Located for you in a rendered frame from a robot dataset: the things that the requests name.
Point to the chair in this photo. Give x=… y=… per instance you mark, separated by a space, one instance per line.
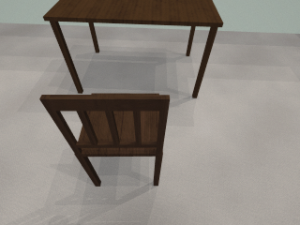
x=113 y=125

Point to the table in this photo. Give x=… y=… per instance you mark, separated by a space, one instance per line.
x=202 y=13

